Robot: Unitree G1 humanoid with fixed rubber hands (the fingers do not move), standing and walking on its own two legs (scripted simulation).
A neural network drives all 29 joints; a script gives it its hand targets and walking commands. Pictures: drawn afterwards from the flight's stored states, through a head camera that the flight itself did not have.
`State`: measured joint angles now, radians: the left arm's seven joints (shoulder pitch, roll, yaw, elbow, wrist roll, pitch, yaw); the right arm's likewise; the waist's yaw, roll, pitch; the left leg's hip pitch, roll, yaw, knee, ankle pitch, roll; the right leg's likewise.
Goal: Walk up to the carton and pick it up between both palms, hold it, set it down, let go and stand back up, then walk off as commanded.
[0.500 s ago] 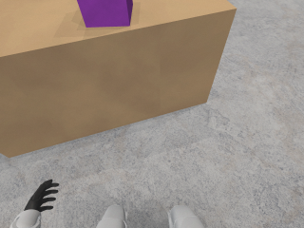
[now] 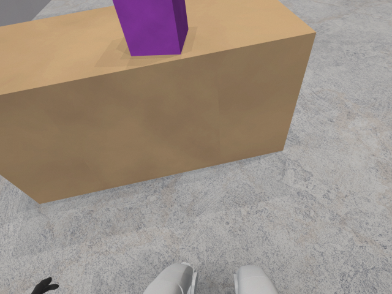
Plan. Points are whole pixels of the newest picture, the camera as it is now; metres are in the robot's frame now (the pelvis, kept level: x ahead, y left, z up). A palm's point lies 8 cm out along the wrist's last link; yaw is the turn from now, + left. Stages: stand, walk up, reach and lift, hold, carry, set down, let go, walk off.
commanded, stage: walk up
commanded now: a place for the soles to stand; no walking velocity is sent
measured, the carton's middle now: (154, 9) +1.03 +0.11 +0.14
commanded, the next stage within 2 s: none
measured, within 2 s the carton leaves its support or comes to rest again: neither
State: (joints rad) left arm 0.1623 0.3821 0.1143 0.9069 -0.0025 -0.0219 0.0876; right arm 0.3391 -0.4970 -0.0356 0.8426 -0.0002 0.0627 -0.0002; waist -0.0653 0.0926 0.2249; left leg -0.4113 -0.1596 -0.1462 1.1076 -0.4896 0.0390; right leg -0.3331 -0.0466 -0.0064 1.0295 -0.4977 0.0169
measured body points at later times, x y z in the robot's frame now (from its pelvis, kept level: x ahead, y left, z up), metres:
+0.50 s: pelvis +0.06 +0.10 +0.02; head +0.09 +0.11 +0.47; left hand +0.17 +0.43 -0.09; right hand +0.06 -0.24 -0.08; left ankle +0.05 +0.22 -0.67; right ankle +0.11 -0.03 -0.63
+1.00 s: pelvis +0.08 +0.10 +0.02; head +0.11 +0.10 +0.47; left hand +0.18 +0.42 -0.09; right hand +0.10 -0.24 -0.09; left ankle +0.09 +0.23 -0.68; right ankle +0.17 -0.03 -0.67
